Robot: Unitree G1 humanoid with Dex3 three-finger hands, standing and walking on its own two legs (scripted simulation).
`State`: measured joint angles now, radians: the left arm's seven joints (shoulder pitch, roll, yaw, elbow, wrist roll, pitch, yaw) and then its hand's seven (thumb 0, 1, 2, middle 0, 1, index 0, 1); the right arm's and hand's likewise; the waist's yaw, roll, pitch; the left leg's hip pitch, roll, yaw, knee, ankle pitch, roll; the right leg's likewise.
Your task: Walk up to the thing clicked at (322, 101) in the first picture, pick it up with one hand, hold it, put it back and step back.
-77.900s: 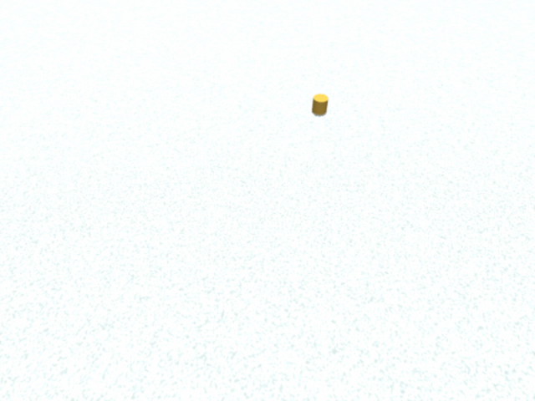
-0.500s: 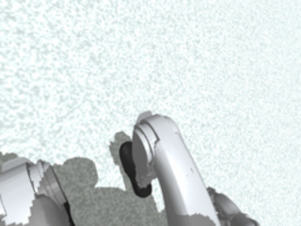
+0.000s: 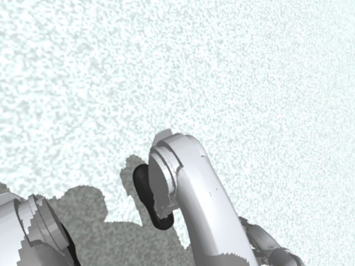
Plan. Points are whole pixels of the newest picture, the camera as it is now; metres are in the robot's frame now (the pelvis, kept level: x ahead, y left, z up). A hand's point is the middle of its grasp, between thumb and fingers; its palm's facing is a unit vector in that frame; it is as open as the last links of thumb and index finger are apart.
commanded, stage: rest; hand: left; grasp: from above
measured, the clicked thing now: out of the picture +0.52 +0.37 -0.27
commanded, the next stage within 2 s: open in 0.14 s
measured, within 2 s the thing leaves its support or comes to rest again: neither
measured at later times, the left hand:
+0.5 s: hand out of the picture +0.49 +0.36 -0.22, palm faces -0.44 -0.14 -0.89, open 12.4 cm
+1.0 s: hand out of the picture +0.50 +0.36 -0.22, palm faces -0.44 -0.15 -0.88, open 13.9 cm
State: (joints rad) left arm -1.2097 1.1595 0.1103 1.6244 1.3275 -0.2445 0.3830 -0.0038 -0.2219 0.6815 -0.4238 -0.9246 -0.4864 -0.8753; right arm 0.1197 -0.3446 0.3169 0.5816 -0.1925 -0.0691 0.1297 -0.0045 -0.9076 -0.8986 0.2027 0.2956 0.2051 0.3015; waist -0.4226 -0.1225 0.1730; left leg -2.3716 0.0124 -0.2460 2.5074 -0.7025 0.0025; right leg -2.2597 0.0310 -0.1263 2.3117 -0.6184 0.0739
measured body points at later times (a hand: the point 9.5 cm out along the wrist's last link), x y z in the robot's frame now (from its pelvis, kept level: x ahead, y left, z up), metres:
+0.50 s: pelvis +0.00 +0.00 +0.00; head +0.29 +0.13 +0.31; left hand +0.51 +0.36 -0.17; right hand +0.06 -0.26 -0.05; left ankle +0.06 +0.13 -0.28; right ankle +0.13 -0.13 -0.28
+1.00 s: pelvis +0.00 +0.00 +0.00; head +0.30 +0.13 +0.31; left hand +0.52 +0.37 -0.17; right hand +0.05 -0.26 -0.05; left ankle +0.06 +0.13 -0.28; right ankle +0.13 -0.13 -0.28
